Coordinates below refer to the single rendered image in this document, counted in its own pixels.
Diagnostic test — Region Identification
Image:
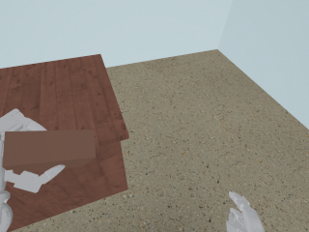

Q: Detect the robot left forearm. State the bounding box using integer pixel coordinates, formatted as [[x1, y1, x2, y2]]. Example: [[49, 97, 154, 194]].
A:
[[0, 190, 14, 232]]

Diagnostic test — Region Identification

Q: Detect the table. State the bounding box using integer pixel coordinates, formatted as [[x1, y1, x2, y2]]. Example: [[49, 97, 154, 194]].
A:
[[0, 54, 129, 232]]

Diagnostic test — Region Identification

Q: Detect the right robot hand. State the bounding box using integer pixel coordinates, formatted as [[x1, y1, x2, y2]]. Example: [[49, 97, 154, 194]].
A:
[[226, 191, 265, 232]]

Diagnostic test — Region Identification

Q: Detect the left robot hand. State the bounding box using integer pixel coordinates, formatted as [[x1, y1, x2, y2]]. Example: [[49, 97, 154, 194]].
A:
[[0, 108, 65, 193]]

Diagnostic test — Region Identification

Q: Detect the sponge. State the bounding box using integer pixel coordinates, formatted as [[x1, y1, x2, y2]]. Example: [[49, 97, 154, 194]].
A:
[[2, 130, 96, 174]]

